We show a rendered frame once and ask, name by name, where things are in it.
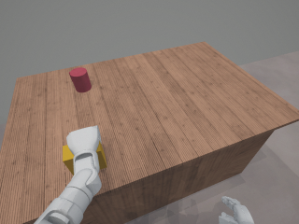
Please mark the robot right hand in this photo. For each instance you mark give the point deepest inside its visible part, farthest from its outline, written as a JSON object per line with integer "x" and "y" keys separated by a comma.
{"x": 241, "y": 212}

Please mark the sponge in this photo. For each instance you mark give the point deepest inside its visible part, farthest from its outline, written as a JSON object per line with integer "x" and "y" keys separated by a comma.
{"x": 68, "y": 158}

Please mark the left robot forearm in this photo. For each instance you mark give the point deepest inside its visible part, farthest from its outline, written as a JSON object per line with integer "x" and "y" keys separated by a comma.
{"x": 70, "y": 206}

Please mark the robot left hand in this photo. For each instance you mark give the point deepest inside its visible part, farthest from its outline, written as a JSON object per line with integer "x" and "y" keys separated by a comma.
{"x": 84, "y": 139}

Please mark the table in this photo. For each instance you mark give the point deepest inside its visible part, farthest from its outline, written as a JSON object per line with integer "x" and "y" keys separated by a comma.
{"x": 172, "y": 122}

